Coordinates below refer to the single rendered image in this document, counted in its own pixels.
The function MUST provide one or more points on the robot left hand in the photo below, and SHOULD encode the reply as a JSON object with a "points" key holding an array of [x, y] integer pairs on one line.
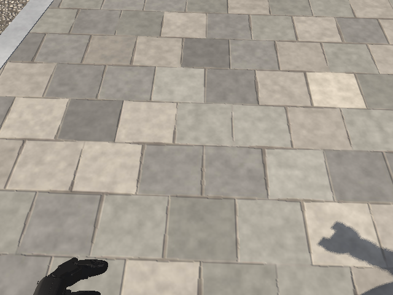
{"points": [[69, 273]]}

